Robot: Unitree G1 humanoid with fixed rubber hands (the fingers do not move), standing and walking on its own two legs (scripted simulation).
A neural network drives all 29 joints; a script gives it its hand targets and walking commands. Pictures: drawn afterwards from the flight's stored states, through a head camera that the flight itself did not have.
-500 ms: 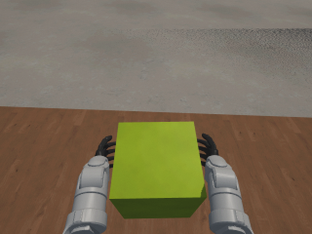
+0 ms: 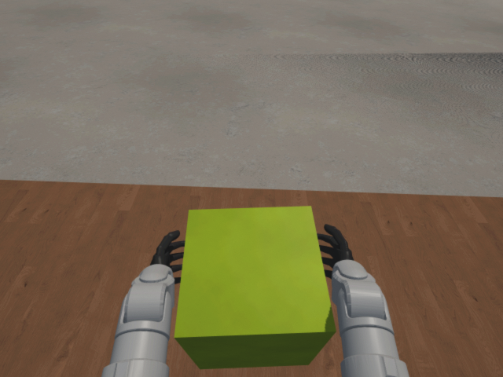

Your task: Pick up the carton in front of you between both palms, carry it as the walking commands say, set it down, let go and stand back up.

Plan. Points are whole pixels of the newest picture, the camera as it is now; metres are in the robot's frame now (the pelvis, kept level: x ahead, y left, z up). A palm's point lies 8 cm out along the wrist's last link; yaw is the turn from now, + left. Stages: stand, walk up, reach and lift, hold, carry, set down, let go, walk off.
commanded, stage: reach and lift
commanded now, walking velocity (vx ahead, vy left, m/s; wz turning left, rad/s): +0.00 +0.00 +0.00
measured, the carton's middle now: (252, 292) +0.28 +0.00 -0.04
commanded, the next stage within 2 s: hold in 0.06 s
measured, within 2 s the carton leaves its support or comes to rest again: neither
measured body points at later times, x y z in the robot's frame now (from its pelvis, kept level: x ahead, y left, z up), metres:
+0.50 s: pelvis -0.02 +0.00 +0.00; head -0.07 +0.01 +0.45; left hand +0.28 +0.15 +0.04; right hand +0.29 -0.15 +0.04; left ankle +0.01 +0.13 -0.75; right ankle +0.00 -0.13 -0.75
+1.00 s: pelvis +0.00 +0.00 +0.00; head -0.05 +0.00 +0.45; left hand +0.29 +0.15 +0.04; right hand +0.30 -0.16 +0.05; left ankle +0.01 +0.13 -0.75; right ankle +0.00 -0.13 -0.75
